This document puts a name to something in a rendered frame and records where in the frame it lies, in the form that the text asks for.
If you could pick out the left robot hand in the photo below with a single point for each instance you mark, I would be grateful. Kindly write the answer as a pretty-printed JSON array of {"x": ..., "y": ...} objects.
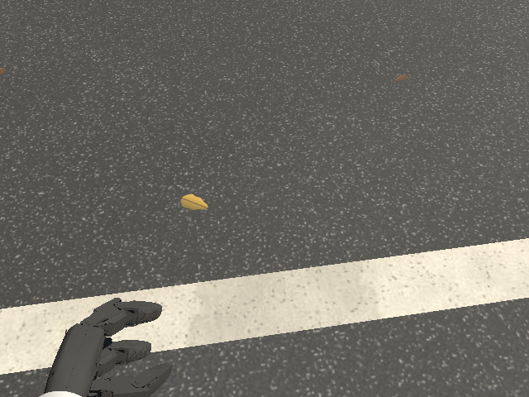
[{"x": 88, "y": 352}]

